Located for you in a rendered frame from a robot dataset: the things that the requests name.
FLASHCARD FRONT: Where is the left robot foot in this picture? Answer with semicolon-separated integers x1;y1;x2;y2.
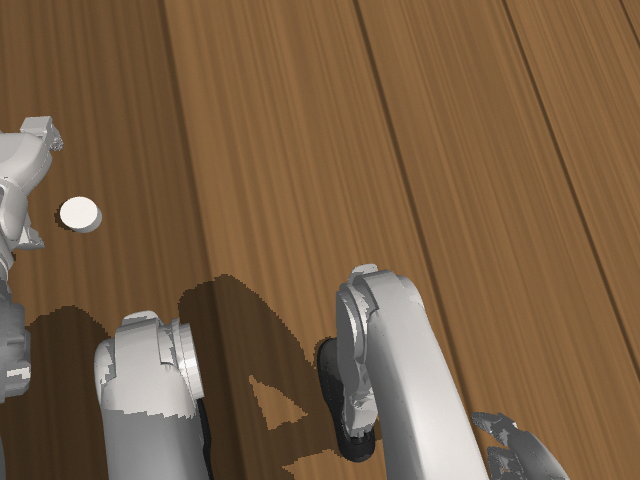
197;398;214;480

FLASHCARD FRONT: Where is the tin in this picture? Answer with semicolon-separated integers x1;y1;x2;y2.
60;197;102;233

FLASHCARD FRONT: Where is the left robot hand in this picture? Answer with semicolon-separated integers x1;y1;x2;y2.
0;116;63;250

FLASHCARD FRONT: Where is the right robot foot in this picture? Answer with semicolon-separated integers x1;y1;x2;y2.
317;338;375;463

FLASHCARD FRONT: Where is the right robot hand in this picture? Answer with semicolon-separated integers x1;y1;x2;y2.
471;412;570;480

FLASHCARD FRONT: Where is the left robot arm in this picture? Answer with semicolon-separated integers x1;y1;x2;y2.
0;179;31;480

